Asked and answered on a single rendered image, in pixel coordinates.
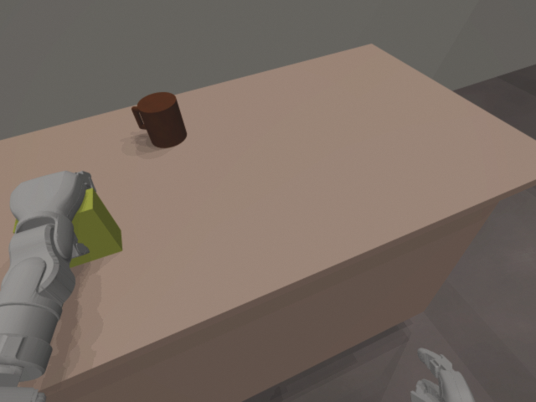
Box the table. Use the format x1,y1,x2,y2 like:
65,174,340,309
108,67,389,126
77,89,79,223
0,44,536,402

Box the sponge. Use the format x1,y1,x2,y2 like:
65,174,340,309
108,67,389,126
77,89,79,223
13,188,122,268

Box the robot left hand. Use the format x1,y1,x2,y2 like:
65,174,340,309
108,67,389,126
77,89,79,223
10,171,96,259

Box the robot right hand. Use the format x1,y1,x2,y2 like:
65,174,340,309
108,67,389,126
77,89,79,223
410,348,475,402

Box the left robot forearm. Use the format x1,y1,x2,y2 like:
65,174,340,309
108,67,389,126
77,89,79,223
0,211,75,387

